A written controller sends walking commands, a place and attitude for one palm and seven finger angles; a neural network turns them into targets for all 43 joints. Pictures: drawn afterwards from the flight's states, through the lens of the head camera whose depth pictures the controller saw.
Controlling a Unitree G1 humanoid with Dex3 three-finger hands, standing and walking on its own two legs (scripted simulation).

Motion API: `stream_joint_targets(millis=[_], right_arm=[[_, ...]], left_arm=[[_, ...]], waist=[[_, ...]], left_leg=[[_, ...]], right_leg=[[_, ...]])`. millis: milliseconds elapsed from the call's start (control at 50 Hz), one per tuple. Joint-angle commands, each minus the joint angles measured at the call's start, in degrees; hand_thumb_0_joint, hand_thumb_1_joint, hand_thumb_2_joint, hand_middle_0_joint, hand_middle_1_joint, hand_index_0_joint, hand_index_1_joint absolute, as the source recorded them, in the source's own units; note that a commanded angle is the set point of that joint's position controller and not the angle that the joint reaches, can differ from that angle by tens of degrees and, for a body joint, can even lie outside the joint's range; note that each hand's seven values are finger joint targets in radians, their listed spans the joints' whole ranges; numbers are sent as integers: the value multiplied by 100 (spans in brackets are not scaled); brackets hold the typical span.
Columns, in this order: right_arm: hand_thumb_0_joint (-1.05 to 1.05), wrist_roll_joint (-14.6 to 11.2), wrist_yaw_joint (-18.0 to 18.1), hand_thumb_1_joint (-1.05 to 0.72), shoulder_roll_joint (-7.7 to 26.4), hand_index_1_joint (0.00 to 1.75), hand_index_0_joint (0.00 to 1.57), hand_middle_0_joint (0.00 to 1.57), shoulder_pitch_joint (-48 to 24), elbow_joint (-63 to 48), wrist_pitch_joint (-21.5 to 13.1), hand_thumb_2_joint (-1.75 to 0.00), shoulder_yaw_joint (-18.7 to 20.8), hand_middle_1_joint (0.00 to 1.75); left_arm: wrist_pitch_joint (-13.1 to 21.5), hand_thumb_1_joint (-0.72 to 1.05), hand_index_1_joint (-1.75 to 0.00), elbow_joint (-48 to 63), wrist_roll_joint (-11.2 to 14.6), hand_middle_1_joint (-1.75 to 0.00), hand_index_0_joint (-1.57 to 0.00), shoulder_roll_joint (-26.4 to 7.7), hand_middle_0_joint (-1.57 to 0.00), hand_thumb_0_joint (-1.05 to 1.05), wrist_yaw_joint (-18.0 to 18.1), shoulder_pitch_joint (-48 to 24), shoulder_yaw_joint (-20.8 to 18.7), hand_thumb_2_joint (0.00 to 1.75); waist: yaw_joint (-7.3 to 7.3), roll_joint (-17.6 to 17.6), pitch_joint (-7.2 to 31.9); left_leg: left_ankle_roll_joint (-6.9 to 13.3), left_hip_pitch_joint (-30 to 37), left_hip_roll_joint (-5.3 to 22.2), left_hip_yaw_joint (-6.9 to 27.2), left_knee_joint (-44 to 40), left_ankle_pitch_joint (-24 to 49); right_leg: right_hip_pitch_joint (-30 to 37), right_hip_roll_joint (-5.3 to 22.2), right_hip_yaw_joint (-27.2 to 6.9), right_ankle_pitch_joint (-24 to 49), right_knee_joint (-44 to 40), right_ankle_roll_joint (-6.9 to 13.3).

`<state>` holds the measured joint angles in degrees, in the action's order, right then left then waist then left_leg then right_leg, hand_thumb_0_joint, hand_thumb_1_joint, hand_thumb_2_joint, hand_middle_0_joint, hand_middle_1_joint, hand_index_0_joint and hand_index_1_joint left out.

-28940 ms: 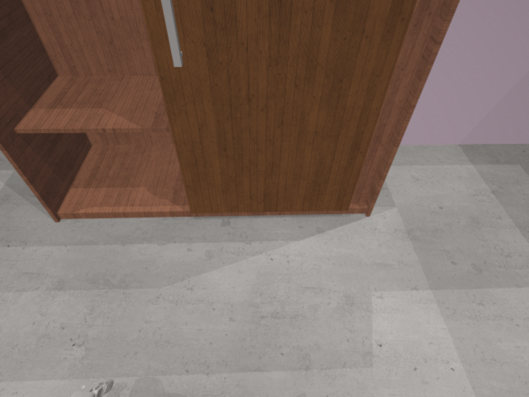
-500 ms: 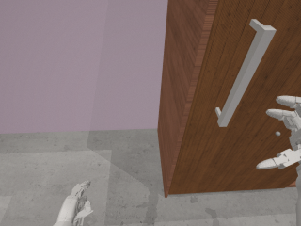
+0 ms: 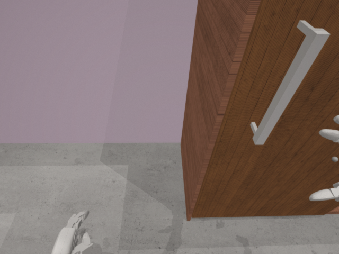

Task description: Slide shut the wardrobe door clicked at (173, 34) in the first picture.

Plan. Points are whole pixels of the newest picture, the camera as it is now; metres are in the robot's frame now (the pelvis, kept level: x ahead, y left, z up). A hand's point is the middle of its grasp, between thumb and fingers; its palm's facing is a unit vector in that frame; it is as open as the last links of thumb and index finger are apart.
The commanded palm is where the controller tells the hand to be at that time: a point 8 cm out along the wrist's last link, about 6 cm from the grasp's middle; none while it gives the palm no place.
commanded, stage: draw the hand back to the body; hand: right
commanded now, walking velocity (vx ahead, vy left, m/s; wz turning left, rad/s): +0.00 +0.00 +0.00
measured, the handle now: (277, 93) +0.42 -0.23 +0.20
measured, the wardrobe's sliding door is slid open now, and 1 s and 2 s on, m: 0.00 0.00 0.00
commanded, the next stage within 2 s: step back with the hand held close in 1.60 s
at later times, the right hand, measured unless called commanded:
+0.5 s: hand out of the picture +0.22 -0.30 +0.15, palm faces +0.04 +1.00 -0.05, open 14.6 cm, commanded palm +0.19 -0.34 +0.18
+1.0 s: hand out of the picture +0.22 -0.31 +0.17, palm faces +0.41 +0.85 -0.34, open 11.0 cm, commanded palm +0.17 -0.35 +0.18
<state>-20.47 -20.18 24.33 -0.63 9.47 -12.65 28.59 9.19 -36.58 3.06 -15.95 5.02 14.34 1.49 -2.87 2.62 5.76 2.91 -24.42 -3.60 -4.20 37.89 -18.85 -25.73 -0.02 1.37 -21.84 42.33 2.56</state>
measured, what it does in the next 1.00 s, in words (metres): shifts its weight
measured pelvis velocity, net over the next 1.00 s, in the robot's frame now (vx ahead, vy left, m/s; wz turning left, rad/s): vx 0.00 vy -0.05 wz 0.02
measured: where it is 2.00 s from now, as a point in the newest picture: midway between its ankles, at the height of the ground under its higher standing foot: outside the picture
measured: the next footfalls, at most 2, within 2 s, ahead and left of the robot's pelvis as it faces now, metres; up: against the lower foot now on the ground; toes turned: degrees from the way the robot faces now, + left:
none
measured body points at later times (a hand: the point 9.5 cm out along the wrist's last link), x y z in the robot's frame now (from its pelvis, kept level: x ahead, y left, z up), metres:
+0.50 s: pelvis +0.00 -0.05 +0.01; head -0.04 -0.05 +0.46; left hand +0.21 +0.16 -0.03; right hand +0.21 -0.35 +0.15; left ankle +0.01 +0.09 -0.72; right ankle +0.00 -0.09 -0.72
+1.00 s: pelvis +0.00 -0.05 +0.02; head -0.02 -0.05 +0.47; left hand +0.16 +0.18 -0.06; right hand +0.19 -0.35 +0.19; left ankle +0.01 +0.09 -0.72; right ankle +0.00 -0.09 -0.72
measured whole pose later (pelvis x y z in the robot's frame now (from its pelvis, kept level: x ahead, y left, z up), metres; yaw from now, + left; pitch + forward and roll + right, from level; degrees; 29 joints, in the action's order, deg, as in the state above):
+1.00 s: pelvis +0.00 -0.05 +0.02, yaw +1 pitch -3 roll +2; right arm -3.8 5.2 20.9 20.5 -18.0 -5.3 17.9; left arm 7.8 -38.3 0.5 -13.1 2.4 14.6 1.5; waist -3.1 2.3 1.6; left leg -1.0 -8.6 -0.3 -0.9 24.3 -12.9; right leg -9.0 -3.9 4.0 -16.0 27.5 5.8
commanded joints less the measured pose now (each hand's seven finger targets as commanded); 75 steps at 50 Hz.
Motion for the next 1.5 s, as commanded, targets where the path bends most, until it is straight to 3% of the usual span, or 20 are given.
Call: stream_joint_targets(millis=[0,20,100,160,200,240,280,360,420,500,520,560,620,640,760,840,960,1100,1200,1480], right_arm=[[0,-149,34,55,1494,115,25,25,-1429,-1237,-222,-20,268,115],[0,-100,-362,55,1578,115,25,25,-985,-558,481,-20,-88,115],[0,-180,-781,55,1939,115,25,25,-1298,-2021,1396,-20,71,115],[0,-359,-737,55,1946,115,25,25,-1096,-2320,1473,-20,360,115],[0,-487,-561,55,1667,115,25,25,-586,-2196,1426,-20,435,115],[0,-492,-430,55,1489,115,25,25,-116,-2100,1549,-20,467,115],[0,-391,-376,55,1174,115,25,25,-121,-2145,1813,-20,120,115],[0,-96,-325,55,1008,115,25,25,-357,-2566,2300,-20,-358,115],[0,-27,-260,51,1136,113,25,25,-956,-3262,2136,-22,-423,113],[0,-43,-124,37,1371,104,24,24,-807,-3673,1613,-29,-136,104],[0,957,1074,33,1831,102,24,24,-839,-4209,1278,-31,106,102],[0,1033,1788,26,735,98,24,24,147,-3574,1178,-34,-396,98],[0,1266,2202,15,519,92,24,24,631,-3363,928,-39,-555,92],[0,1312,2272,12,515,89,24,24,905,-3372,850,-41,-553,89],[0,1583,2575,-10,667,77,23,23,724,-4170,452,-51,-683,77],[0,1655,2673,-25,847,68,22,22,1037,-4254,366,-58,-478,68],[0,1618,2619,-47,585,55,22,22,1536,-3699,358,-69,-487,55],[0,1616,2609,-72,686,41,21,21,1829,-4091,286,-81,-392,41],[0,1624,2644,-90,738,30,20,20,1951,-4336,310,-90,-350,30],[0,1595,2657,-90,642,30,20,20,1919,-3985,463,-90,-452,30]], left_arm=[[403,90,-30,949,31,-30,-20,-639,-20,0,97,-540,-214,90],[451,90,-30,980,158,-30,-20,-779,-20,0,128,-543,-189,90],[634,90,-30,1361,209,-30,-20,-704,-20,0,192,-776,-91,90],[718,90,-30,1382,166,-30,-20,-608,-20,0,129,-787,10,90],[758,90,-30,1352,146,-30,-20,-586,-20,0,58,-781,17,90],[746,90,-30,1306,135,-30,-20,-597,-20,0,-26,-812,-1,90],[659,90,-30,1278,165,-30,-20,-624,-20,0,-92,-833,-7,90],[523,90,-30,1351,182,-30,-20,-671,-20,0,-103,-842,-30,90],[575,90,-30,1410,148,-30,-20,-625,-20,0,-17,-930,-26,90],[731,90,-30,1308,66,-30,-20,-558,-20,0,30,-940,39,90],[734,90,-30,1248,-199,-30,-20,-622,-20,0,-61,-905,-87,90],[668,90,-30,1062,-211,-30,-20,-549,-20,0,-120,-873,-47,90],[421,90,-30,977,-175,-30,-20,-501,-20,0,-176,-815,-118,90],[374,90,-30,972,-191,-30,-20,-520,-20,0,-187,-799,-154,90],[351,90,-30,997,-261,-30,-20,-583,-20,0,-220,-805,-272,90],[349,90,-30,905,-266,-30,-20,-546,-20,0,-209,-819,-297,90],[167,90,-30,847,-222,-30,-20,-497,-20,0,-227,-828,-335,90],[109,90,-30,943,-248,-30,-20,-487,-20,0,-252,-823,-391,90],[120,90,-30,953,-250,-30,-20,-435,-20,0,-215,-863,-373,90],[26,90,-30,923,-264,-30,-20,-368,-20,0,-151,-968,-342,90]], waist=[[76,148,838],[139,426,963],[-14,434,1417],[-34,-37,974],[-89,-196,652],[-181,51,460],[-85,455,278],[58,447,180],[109,309,443],[-11,563,678],[-195,528,179],[-54,474,-376],[-7,628,-420],[-48,442,-285],[-39,326,470],[-78,351,222],[-62,148,-381],[-104,187,57],[-87,242,31],[-74,15,-158]], left_leg=[[-217,480,333,591,-635,960],[-263,738,400,647,-701,1058],[-243,1082,353,415,-739,1665],[-181,993,235,245,-824,1662],[-146,829,181,129,-824,1489],[-116,766,167,95,-834,1444],[-126,579,212,79,-816,1324],[-152,508,217,108,-903,1067],[-155,550,184,124,-920,867],[-115,681,184,118,-887,923],[-56,810,231,364,-1207,784],[-20,866,290,323,-1175,671],[-34,1097,355,376,-1241,736],[-37,1224,356,388,-1308,820],[-111,1464,353,407,-1250,1044],[-104,1642,355,403,-1340,1137],[-103,1562,358,388,-1507,1163],[-113,1781,363,442,-1556,1357],[-97,1770,361,505,-1638,1455],[-108,1748,422,596,-1815,1384]], right_leg=[[410,82,-339,1267,-614,-43],[653,167,-409,1198,-804,-11],[1331,165,-532,1868,-982,37],[1385,187,-621,2018,-1090,-13],[1354,212,-681,1976,-1198,-103],[1369,213,-656,2021,-1240,-186],[1416,253,-681,1975,-1315,-286],[1388,287,-745,1551,-1419,-268],[1627,289,-929,1222,-1509,-239],[1926,335,-1124,1423,-1614,-379],[1444,331,-1042,1085,-1833,-366],[1014,396,-1130,363,-2166,-498],[1144,442,-1024,413,-2235,-493],[1212,437,-954,630,-2207,-449],[1773,549,-1097,1217,-2337,-550],[1674,540,-1022,1517,-2345,-574],[1565,516,-800,1740,-2329,-556],[1733,430,-578,1981,-2186,-438],[1738,340,-441,2036,-2077,-345],[1712,188,-233,1692,-1998,-109]])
